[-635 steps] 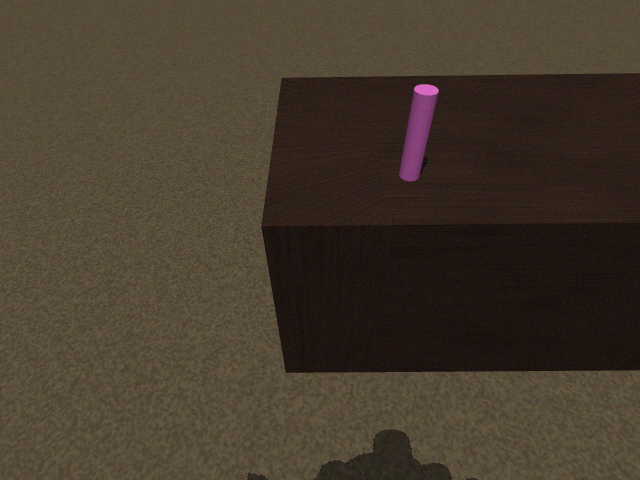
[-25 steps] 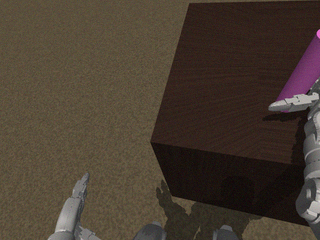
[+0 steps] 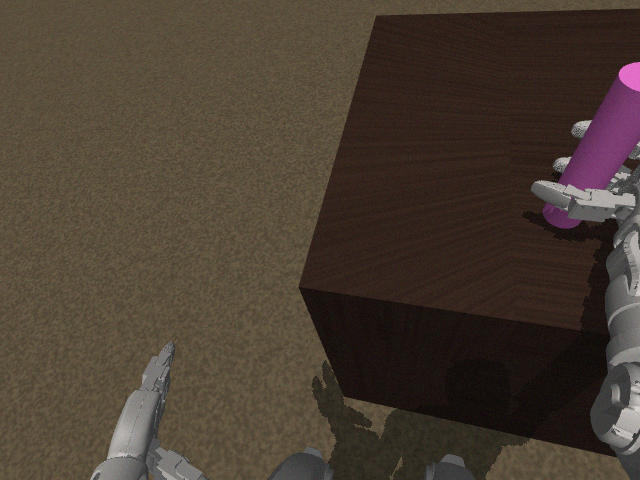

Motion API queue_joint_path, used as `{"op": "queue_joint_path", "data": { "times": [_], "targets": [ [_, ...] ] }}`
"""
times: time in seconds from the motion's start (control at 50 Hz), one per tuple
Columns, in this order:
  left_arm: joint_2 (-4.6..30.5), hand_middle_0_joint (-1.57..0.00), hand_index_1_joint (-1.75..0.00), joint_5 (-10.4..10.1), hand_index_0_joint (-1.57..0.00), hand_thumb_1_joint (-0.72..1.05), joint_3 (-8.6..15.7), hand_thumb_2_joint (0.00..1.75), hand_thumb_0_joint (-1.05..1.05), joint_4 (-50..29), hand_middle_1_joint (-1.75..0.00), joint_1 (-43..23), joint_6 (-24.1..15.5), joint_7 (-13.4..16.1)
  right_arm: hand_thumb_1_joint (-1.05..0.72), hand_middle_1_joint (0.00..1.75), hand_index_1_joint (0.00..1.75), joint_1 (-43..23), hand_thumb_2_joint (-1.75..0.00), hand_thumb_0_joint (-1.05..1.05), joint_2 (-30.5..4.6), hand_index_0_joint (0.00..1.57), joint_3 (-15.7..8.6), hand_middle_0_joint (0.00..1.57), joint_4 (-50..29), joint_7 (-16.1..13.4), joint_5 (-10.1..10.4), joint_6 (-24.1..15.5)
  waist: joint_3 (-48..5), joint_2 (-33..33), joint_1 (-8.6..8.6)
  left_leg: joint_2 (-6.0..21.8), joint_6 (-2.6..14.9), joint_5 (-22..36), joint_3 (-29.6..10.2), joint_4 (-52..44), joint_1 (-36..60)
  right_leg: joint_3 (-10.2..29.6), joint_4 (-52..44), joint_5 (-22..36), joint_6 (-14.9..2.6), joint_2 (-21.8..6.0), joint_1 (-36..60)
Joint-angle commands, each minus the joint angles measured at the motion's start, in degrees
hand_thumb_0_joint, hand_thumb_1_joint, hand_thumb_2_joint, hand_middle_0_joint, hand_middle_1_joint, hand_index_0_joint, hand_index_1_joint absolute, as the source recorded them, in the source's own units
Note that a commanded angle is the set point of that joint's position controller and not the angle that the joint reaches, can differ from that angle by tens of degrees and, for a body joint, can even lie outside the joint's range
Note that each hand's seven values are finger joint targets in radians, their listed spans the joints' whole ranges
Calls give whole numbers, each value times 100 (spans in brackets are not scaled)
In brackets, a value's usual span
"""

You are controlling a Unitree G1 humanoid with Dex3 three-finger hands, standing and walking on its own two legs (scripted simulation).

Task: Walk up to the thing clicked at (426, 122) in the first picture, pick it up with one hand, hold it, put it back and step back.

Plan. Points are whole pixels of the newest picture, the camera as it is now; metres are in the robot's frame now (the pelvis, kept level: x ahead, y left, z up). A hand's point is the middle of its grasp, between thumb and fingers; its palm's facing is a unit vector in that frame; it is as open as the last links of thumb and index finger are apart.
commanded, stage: close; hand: right
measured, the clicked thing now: (596, 159) +0.51 -0.21 +0.10
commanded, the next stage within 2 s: settle in 0.16 s
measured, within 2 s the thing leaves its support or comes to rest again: leaves its support in 0.70 s
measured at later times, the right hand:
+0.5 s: hand (580, 170) +0.50 -0.20 +0.09, palm faces +0.16 +0.99 +0.01, open 6.5 cm
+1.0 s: hand (601, 149) +0.50 -0.21 +0.12, palm faces +0.16 +0.99 -0.01, open 6.3 cm
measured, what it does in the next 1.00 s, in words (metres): stands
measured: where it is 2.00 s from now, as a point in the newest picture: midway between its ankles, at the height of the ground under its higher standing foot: outside the picture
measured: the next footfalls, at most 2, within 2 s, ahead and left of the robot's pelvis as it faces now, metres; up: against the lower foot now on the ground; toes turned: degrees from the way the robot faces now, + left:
none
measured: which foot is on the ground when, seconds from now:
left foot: down 0.00-1.00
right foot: down 0.00-1.00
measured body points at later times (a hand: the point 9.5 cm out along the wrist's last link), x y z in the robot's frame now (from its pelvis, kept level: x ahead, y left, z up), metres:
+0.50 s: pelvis +0.00 +0.00 +0.00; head +0.10 -0.03 +0.44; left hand +0.15 +0.27 -0.01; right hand +0.49 -0.26 +0.09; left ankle -0.01 +0.15 -0.66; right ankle +0.05 -0.13 -0.66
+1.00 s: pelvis +0.01 +0.00 +0.02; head +0.09 -0.03 +0.47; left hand +0.16 +0.26 -0.01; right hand +0.49 -0.26 +0.12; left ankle -0.01 +0.15 -0.66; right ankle +0.05 -0.13 -0.66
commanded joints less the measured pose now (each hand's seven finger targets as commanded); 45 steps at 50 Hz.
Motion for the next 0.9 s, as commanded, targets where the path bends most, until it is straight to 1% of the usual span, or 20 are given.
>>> {"op": "queue_joint_path", "data": {
  "times": [0.0,0.04,0.08,0.1,0.16,0.24,0.48,0.5,0.58,0.62,0.68,0.7,0.72,0.74,0.78,0.8,0.82,0.84,0.86,0.88],
  "targets": [
    [873,-5,-5,-24,-6,-51,510,3,0,-649,-6,289,-319,81,-24,101,101,-2438,-78,0,-773,122,297,123,-687,64,38,-303,-2011,-988,137,-199,257,1445,250,-794,-186,20,-726,1119,-147,176,2613],
    [978,-5,-4,-40,-6,-52,566,3,0,-1424,-6,-319,-412,101,-31,104,104,-2897,-80,0,-1193,125,108,127,-1235,14,36,-386,-3028,-1010,62,-196,221,1940,230,-753,197,39,-573,1706,-182,148,3099],
    [1108,-5,-5,-4,-6,-52,699,3,0,-720,-6,386,-314,79,-43,113,113,-2427,-90,0,-1329,134,-56,136,-599,23,39,-289,-2464,-983,11,-202,222,2033,244,-703,134,9,-557,1816,-166,188,2731],
    [874,-5,-4,-24,-6,-51,448,3,0,-683,-6,338,-297,41,-45,118,118,-2426,-97,0,-1300,134,-37,135,-705,33,70,-288,-2220,-960,-73,-199,233,1906,223,-734,120,-7,-595,1619,-167,211,2491],
    [1057,-5,-5,-20,-6,-52,620,3,0,-1099,-6,-55,-372,94,-51,124,125,-2913,-105,0,-1411,140,-65,140,-1218,70,78,-396,-2872,-1105,24,-198,243,1846,241,-747,208,30,-613,1628,-158,158,2956],
    [1087,-5,-5,-67,-6,-52,601,3,0,-904,-6,176,-321,107,-54,128,128,-2279,-107,0,-1588,142,-224,143,-573,119,96,-297,-2306,-694,3,-194,193,1913,203,-838,372,-17,-611,1371,-212,213,2394],
    [952,-6,-6,-54,-6,-54,465,5,0,-1081,-6,-52,-317,74,-54,138,138,-2969,-124,0,-1461,140,-61,139,-1577,9,85,-275,-3012,-1163,-36,-192,208,2200,177,-837,470,-35,-604,1871,-214,213,3054],
    [917,-6,-6,-69,-6,-54,421,5,0,-1229,-6,-223,-313,89,-54,140,140,-3384,-125,0,-1941,142,-280,141,-2156,-62,72,-343,-3205,-1200,-116,-184,200,2281,158,-868,629,-55,-599,1899,-217,207,3100],
    [1076,-6,-6,-82,-6,-55,606,5,0,-739,-6,23,-272,121,-54,140,140,-2780,-127,0,-1218,141,125,140,-1358,-28,147,-158,-2743,-1067,32,-216,209,2236,224,-1032,594,-38,-765,1917,-197,226,3213],
    [1067,-6,-6,-83,-6,-55,472,6,0,-1001,-5,-383,-306,172,-54,141,141,-3897,-127,0,-2338,143,-339,142,-2750,-139,87,-335,-3568,-1348,-200,-172,175,2617,127,-1011,977,-91,-681,2271,-222,231,3576],
    [621,-6,-6,-122,-5,-55,120,6,0,-228,-6,-63,-303,114,-50,142,142,-2492,-128,0,-530,142,534,141,-704,24,237,-33,-2145,-753,54,-216,187,2328,207,-1201,771,-88,-902,1765,-238,295,2971],
    [811,-6,-6,-130,-6,-55,207,5,0,-643,-6,-465,-359,150,-52,141,141,-2780,-127,0,-1273,142,109,141,-1289,-20,214,-129,-2585,-734,-81,-203,183,2367,217,-1200,887,-67,-927,1901,-220,284,3168],
    [1349,-6,-6,-105,-6,-55,664,5,0,-944,-6,-616,-361,235,-54,141,141,-4018,-127,0,-2634,142,-444,140,-2841,-166,125,-354,-3652,-1344,-245,-163,198,2566,137,-1110,1087,-77,-892,2274,-197,255,3773],
    [1165,-6,-6,-50,-6,-54,448,5,0,-692,-6,-330,-321,217,-53,145,145,-3970,-131,0,-2493,144,-304,142,-2386,-164,58,-310,-3604,-1527,-241,-184,216,2616,163,-1129,1050,-115,-891,2485,-167,255,4079],
    [684,-6,-6,-101,-6,-54,224,5,0,157,-6,264,-296,129,-55,146,146,-3019,-135,0,-635,143,635,141,-1157,39,235,-49,-2136,-1113,53,-214,223,2287,222,-1284,609,-84,-1047,2019,-186,265,3513],
    [573,-6,-6,-153,-6,-55,118,6,0,141,-6,68,-345,116,-53,144,144,-2312,-133,0,-461,141,573,139,-425,84,280,48,-1756,-673,53,-215,189,2271,257,-1351,577,-67,-1075,1974,-211,269,3260],
    [1238,-6,-6,-155,-6,-55,618,5,0,-455,-6,-457,-405,231,-55,142,142,-3403,-130,0,-1991,141,-187,139,-2154,-58,278,-191,-2814,-923,-113,-162,167,2496,183,-1332,933,-58,-1041,2175,-213,245,3610],
    [1373,-6,-6,-129,-6,-55,663,5,0,-894,-6,-735,-422,266,-52,144,144,-4423,-132,0,-2737,141,-423,139,-3178,-140,197,-321,-3872,-1379,-235,-152,188,2763,147,-1254,1187,-70,-993,2648,-190,224,4341],
    [1080,-6,-6,-77,-6,-54,432,5,0,-391,-6,-311,-379,199,-53,147,147,-3370,-135,0,-1846,144,-6,142,-1644,-62,155,-98,-3240,-1262,-186,-182,183,2759,211,-1270,1066,-94,-976,2689,-196,253,4159],
    [874,-6,-6,-89,-6,-55,396,5,0,373,-6,339,-308,167,-58,147,147,-3466,-136,0,-1242,144,265,142,-1815,30,290,-63,-2419,-1213,-50,-190,215,2531,234,-1332,827,-81,-1080,2415,-168,254,3769]
  ]
}}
